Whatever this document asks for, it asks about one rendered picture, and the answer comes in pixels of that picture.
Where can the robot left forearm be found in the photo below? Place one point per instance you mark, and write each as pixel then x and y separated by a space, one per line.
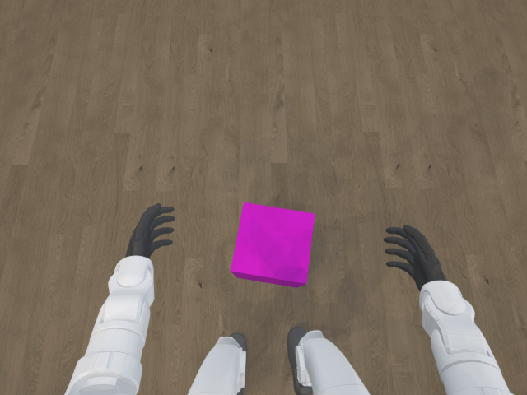
pixel 111 364

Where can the carton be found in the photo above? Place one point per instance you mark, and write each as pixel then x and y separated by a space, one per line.
pixel 273 245

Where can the robot right forearm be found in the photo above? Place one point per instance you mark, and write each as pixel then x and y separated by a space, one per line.
pixel 463 358

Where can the left robot hand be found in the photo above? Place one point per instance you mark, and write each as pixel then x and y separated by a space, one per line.
pixel 141 242

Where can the robot right shin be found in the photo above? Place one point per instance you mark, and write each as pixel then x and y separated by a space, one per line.
pixel 309 335

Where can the robot shin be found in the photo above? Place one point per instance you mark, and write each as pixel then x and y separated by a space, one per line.
pixel 309 335
pixel 227 340

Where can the robot left shin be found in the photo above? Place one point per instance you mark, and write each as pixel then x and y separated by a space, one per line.
pixel 227 340

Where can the right robot hand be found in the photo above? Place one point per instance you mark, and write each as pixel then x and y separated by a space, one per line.
pixel 424 266

